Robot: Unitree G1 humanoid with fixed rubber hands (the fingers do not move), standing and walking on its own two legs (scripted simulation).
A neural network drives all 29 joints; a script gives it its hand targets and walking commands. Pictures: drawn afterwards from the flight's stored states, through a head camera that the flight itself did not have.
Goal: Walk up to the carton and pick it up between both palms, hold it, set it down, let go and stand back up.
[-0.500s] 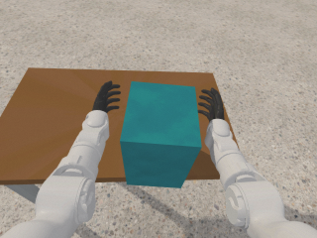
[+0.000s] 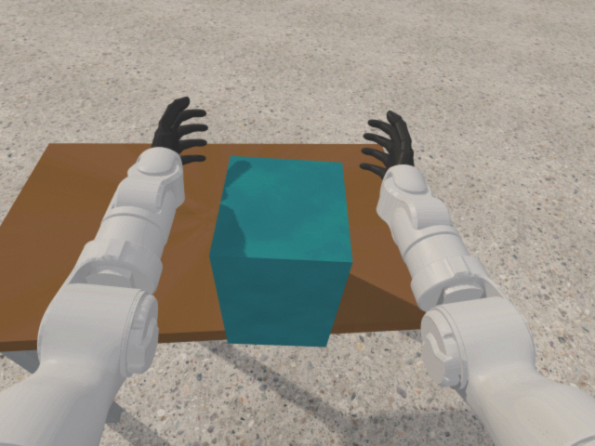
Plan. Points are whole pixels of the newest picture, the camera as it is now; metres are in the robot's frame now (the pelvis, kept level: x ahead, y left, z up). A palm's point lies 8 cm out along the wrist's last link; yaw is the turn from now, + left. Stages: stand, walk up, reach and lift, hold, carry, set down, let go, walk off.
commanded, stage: set down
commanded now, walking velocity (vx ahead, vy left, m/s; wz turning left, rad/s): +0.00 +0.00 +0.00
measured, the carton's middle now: (281, 258) +0.38 +0.00 +0.02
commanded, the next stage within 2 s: none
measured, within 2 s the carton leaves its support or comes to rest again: neither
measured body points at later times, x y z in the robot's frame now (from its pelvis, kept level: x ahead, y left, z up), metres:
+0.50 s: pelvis +0.01 +0.00 +0.00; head +0.01 +0.02 +0.45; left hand +0.46 +0.17 +0.20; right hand +0.43 -0.17 +0.20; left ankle +0.00 +0.12 -0.74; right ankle +0.06 -0.10 -0.74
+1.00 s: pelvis -0.01 +0.00 +0.00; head +0.01 +0.01 +0.45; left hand +0.34 +0.19 +0.09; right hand +0.32 -0.17 +0.09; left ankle +0.00 +0.12 -0.74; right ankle +0.06 -0.10 -0.74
